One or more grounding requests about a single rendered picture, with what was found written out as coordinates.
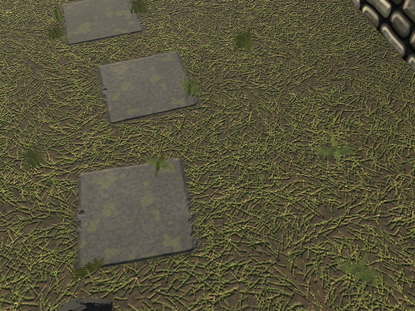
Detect left robot hand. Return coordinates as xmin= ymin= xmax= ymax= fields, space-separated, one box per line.
xmin=55 ymin=297 xmax=113 ymax=311

